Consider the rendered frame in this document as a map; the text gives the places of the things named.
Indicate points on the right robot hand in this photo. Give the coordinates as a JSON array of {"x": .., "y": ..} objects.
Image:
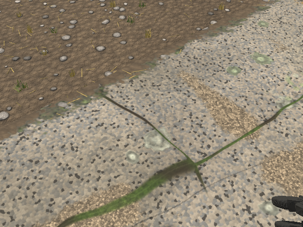
[{"x": 293, "y": 204}]

